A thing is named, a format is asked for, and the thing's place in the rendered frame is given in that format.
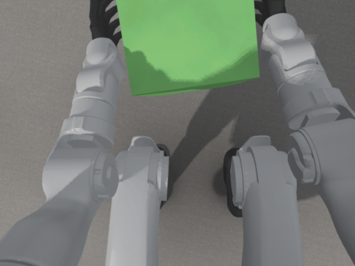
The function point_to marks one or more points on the right robot forearm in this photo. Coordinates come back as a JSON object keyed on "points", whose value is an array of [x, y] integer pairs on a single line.
{"points": [[306, 94]]}

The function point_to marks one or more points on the robot right hand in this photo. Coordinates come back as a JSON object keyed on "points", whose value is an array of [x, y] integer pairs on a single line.
{"points": [[268, 8]]}

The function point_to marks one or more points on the robot left hand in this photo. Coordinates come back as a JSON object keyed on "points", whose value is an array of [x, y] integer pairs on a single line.
{"points": [[99, 18]]}

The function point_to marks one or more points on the left robot forearm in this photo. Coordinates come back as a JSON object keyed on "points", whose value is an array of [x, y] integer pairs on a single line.
{"points": [[91, 119]]}

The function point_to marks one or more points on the robot left upper arm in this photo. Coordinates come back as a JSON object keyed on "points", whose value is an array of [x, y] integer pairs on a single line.
{"points": [[76, 181]]}

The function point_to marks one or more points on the robot left shin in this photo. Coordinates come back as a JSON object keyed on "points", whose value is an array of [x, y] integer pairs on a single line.
{"points": [[136, 141]]}

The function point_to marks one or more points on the robot right shin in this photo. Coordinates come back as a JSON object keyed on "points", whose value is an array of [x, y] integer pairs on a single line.
{"points": [[266, 141]]}

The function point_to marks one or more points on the robot right upper arm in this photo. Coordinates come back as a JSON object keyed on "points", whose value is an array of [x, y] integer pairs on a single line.
{"points": [[323, 155]]}

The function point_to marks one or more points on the carton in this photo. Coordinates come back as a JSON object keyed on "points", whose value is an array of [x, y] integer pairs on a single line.
{"points": [[179, 46]]}

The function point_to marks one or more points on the robot shin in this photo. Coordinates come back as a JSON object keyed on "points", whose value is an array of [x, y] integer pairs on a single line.
{"points": [[136, 141], [266, 141]]}

